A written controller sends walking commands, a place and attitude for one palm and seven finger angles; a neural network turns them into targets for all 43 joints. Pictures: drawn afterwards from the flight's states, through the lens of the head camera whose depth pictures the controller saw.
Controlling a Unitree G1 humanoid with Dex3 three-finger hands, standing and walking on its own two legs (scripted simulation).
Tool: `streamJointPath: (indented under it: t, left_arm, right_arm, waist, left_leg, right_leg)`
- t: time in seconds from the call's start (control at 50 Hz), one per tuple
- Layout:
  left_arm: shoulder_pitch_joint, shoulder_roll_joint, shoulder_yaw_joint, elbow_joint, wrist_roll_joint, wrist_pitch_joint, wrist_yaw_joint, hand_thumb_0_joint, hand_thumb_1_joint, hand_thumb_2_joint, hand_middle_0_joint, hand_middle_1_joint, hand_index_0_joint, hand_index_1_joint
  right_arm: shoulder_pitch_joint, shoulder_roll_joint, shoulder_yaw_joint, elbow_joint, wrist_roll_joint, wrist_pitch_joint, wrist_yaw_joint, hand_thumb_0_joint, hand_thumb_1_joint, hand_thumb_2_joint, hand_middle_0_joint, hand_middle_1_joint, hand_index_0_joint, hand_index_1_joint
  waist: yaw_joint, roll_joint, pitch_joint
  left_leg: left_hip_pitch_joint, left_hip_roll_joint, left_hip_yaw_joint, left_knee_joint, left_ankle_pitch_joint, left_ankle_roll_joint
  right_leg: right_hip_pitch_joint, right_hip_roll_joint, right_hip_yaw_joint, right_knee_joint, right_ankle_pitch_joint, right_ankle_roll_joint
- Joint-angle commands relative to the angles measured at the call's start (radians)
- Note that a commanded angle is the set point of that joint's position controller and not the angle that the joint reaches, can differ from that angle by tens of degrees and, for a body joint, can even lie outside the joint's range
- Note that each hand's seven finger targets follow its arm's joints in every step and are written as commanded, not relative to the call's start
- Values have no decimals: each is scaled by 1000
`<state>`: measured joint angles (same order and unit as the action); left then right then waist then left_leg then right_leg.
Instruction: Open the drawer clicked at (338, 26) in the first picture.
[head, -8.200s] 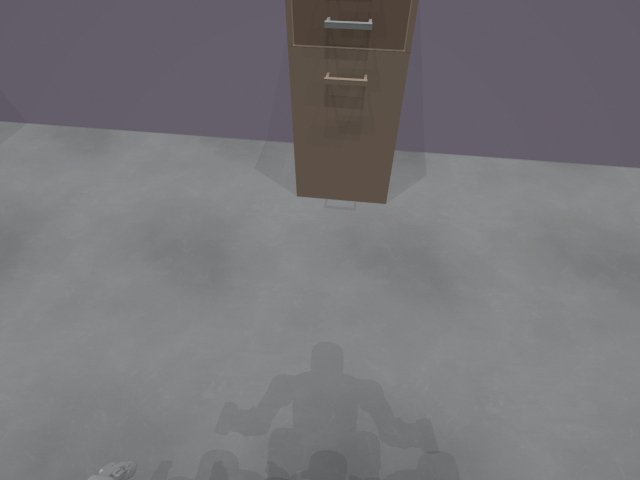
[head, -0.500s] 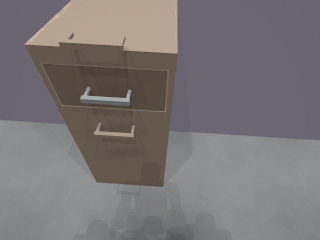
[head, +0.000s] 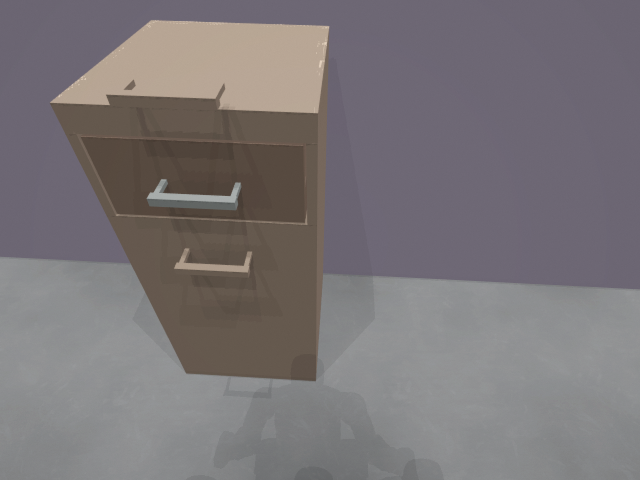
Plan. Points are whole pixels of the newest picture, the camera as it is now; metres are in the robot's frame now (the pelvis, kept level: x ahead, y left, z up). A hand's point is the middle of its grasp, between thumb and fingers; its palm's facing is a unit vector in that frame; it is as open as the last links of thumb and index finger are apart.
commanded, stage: come to a stop and stand still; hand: left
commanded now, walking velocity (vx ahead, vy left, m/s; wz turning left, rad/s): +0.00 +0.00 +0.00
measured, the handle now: (196, 194) +0.58 +0.25 +0.04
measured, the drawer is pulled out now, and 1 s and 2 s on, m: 0.00 0.00 0.00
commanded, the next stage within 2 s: look again from close up in 0.30 s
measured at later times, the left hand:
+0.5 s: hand out of the picture -0.01 +0.18 -0.17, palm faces +0.01 -0.98 -0.20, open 7.4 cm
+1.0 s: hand out of the picture -0.02 +0.19 -0.18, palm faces +0.03 -0.99 -0.13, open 7.3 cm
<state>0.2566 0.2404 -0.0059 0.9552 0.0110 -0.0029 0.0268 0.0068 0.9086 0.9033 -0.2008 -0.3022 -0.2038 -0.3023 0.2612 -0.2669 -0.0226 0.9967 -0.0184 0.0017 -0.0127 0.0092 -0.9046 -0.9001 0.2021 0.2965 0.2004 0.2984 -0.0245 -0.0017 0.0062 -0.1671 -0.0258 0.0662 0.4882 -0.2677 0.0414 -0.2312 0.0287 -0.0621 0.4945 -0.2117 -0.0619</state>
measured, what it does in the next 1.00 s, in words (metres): stands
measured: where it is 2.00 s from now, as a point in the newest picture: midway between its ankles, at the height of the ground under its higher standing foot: outside the picture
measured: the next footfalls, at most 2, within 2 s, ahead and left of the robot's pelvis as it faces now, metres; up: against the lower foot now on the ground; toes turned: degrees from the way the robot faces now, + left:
none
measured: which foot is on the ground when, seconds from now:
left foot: down 0.00-1.00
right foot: down 0.00-1.00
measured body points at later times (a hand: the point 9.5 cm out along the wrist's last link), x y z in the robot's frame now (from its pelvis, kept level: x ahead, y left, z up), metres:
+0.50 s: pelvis -0.01 +0.00 +0.01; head -0.02 +0.01 +0.46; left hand -0.01 +0.24 -0.15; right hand -0.05 -0.23 -0.15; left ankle +0.00 +0.09 -0.74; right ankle +0.04 -0.08 -0.74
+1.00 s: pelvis +0.01 +0.05 +0.01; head +0.00 +0.06 +0.46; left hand -0.02 +0.25 -0.16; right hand +0.00 -0.16 -0.15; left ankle +0.00 +0.09 -0.74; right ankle +0.04 -0.08 -0.74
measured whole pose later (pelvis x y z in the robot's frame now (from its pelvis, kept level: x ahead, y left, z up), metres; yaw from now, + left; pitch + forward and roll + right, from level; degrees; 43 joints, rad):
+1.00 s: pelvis +0.01 +0.05 +0.01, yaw +0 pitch -2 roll -1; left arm 0.36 0.11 -0.02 1.11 0.02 -0.01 0.05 0.00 0.91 0.90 -0.20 -0.30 -0.20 -0.30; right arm 0.31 -0.12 0.01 1.13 -0.01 -0.01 -0.03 0.01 -0.91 -0.90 0.20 0.30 0.20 0.30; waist 0.00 -0.02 0.00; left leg -0.14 -0.07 0.09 0.39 -0.23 0.10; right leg -0.21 -0.01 -0.03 0.40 -0.16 0.01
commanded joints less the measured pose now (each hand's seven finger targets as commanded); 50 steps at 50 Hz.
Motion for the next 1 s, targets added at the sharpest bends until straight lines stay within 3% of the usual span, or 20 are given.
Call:
streamJointPath:
  t: [0.0, 0.14, 0.28, 0.38, 0.62, 0.84, 0.98]
  left_arm:
    - [-20, 159, 35, -40, 1, -30, 5, 0, 900, 900, -200, -300, -200, -300]
    - [-18, 160, 35, 0, 1, -27, 5, 0, 900, 900, -200, -300, -200, -300]
    - [15, 117, 29, 40, 1, -20, 8, 0, 900, 900, -200, -300, -200, -300]
    - [61, 75, 21, 64, -1, -21, 12, 0, 900, 900, -200, -300, -200, -300]
    - [144, -16, 7, 106, 2, -22, 22, 0, 900, 900, -200, -300, -200, -300]
    - [176, -60, 1, 128, 6, -23, 26, 0, 900, 900, -200, -300, -200, -300]
    - [182, -64, 0, 136, 9, -19, 27, 0, 900, 900, -200, -300, -200, -300]
  right_arm:
    - [7, -113, -10, -29, -1, -13, -1, 0, -900, -900, 200, 300, 200, 300]
    - [43, -107, -8, 20, 1, -1, 3, 0, -900, -900, 200, 300, 200, 300]
    - [73, -70, 1, 64, 0, 1, 1, 0, -900, -900, 200, 300, 200, 300]
    - [109, -33, 9, 86, 2, -1, -3, 0, -900, -900, 200, 300, 200, 300]
    - [144, 29, 15, 112, 7, -13, -13, 0, -900, -900, 200, 300, 200, 300]
    - [131, 43, 13, 116, 10, -25, -20, 0, -900, -900, 200, 300, 200, 300]
    - [121, 34, 12, 113, 11, -27, -21, 0, -900, -900, 200, 300, 200, 300]
  waist:
    - [6, 9, 57]
    - [-1, -46, 60]
    - [5, -1, 87]
    - [12, -27, 70]
    - [24, 3, 85]
    - [22, 7, 76]
    - [21, -3, 94]
  left_leg:
    - [-58, 98, -116, -120, -29, 10]
    - [-46, 78, -95, -115, -45, 0]
    - [-83, 97, -115, -163, -75, -4]
    - [-100, 101, -116, -169, -55, -5]
    - [-139, 129, -146, -220, -64, 0]
    - [-86, 145, -149, -232, 11, 4]
    - [-74, 156, -160, -263, 5, 0]
  right_leg:
    - [-11, -158, 232, -233, -140, 0]
    - [-21, -173, 252, -322, -256, 26]
    - [-9, -155, 204, -300, -235, 28]
    - [28, -152, 190, -282, -187, 29]
    - [55, -133, 137, -194, -18, 29]
    - [46, -131, 114, -145, 100, 35]
    - [29, -128, 104, -128, 98, 44]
